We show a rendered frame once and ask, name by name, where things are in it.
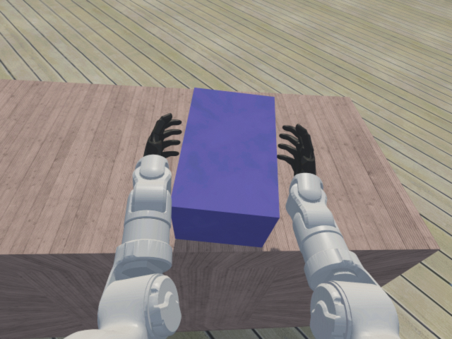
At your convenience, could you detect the pedestal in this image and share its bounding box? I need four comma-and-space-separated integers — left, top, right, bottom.
0, 79, 440, 339

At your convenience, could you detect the robot right forearm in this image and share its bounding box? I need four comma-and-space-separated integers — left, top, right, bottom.
285, 173, 399, 325

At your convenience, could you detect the robot left forearm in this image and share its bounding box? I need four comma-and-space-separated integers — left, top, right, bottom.
97, 155, 172, 329

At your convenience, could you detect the right robot upper arm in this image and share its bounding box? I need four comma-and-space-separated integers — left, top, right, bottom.
310, 280, 400, 339

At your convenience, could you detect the left robot upper arm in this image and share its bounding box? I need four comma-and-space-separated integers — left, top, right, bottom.
64, 273, 182, 339

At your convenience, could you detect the robot left hand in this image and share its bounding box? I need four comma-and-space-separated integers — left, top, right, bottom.
143, 113, 182, 158

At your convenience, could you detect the robot right hand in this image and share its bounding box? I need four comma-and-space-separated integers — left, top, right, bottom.
277, 124, 316, 176

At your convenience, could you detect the carton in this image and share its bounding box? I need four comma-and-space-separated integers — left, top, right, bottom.
171, 88, 280, 247

